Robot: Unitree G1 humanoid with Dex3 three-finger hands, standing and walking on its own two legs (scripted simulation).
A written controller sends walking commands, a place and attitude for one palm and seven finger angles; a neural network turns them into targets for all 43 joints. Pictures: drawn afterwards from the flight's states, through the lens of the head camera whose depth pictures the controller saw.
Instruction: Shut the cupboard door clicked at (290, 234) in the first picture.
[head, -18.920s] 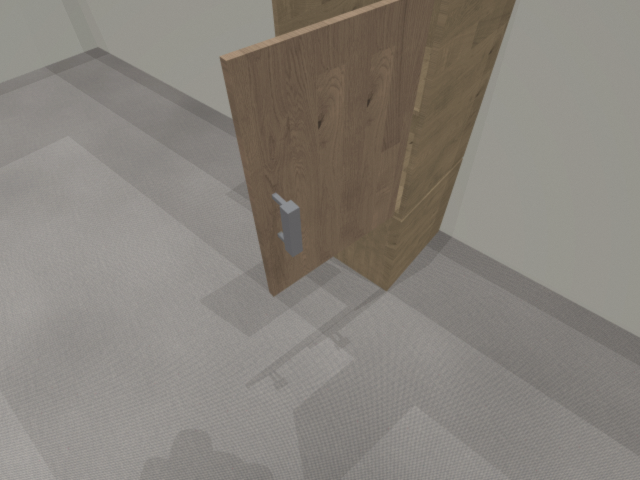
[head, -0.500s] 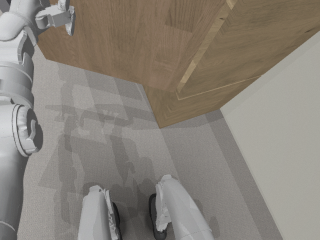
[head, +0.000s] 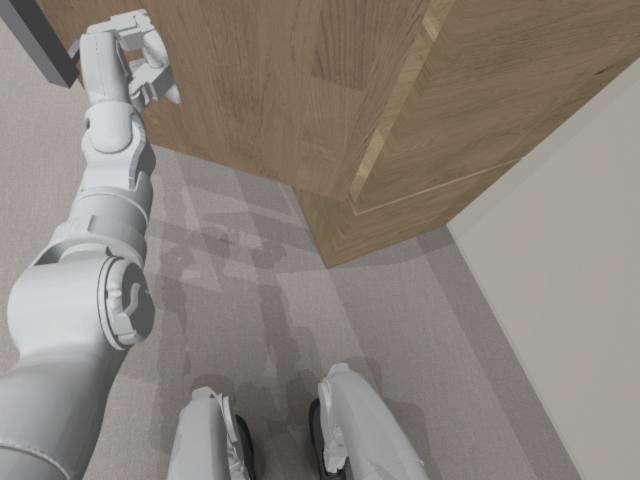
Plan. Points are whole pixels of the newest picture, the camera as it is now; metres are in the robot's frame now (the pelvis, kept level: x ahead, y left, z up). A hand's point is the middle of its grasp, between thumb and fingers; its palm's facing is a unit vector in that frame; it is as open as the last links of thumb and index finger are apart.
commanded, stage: pull the fist back off the door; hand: left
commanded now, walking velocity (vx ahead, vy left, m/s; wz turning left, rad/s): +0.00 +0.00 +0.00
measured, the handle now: (45, 21) +0.66 +0.21 +0.05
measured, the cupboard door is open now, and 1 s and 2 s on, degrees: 52 52 52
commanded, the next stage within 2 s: draw the hand back to the body in 0.50 s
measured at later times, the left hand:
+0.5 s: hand (176, 137) +0.50 +0.08 +0.05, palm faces +0.05 -1.00 -0.03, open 3.1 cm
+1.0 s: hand (71, 180) +0.40 +0.14 +0.14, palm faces +0.07 -1.00 -0.03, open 3.1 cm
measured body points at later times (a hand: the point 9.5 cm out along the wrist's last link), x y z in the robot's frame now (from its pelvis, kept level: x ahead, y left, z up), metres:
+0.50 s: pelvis +0.01 -0.01 +0.02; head +0.15 +0.00 +0.44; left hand +0.49 +0.14 +0.06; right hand +0.08 -0.28 -0.11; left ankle +0.03 +0.11 -0.60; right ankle +0.03 -0.10 -0.60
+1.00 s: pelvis +0.02 -0.01 +0.08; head +0.10 -0.01 +0.52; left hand +0.39 +0.20 +0.14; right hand +0.10 -0.26 -0.05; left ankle +0.03 +0.11 -0.60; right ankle +0.03 -0.10 -0.60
